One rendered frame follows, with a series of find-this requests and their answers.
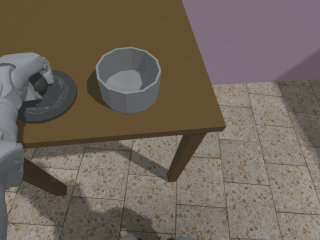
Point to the knob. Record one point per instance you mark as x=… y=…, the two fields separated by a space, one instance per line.
x=39 y=83

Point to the left robot upper arm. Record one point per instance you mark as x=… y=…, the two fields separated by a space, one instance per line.
x=11 y=175

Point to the lid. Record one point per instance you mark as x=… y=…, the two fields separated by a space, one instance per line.
x=56 y=100

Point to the left robot forearm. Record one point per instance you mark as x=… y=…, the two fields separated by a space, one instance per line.
x=13 y=79

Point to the table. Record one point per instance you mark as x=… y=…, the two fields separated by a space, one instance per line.
x=73 y=35

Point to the left robot hand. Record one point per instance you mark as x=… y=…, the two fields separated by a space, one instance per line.
x=32 y=63

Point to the pot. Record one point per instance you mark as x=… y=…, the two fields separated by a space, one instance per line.
x=129 y=79

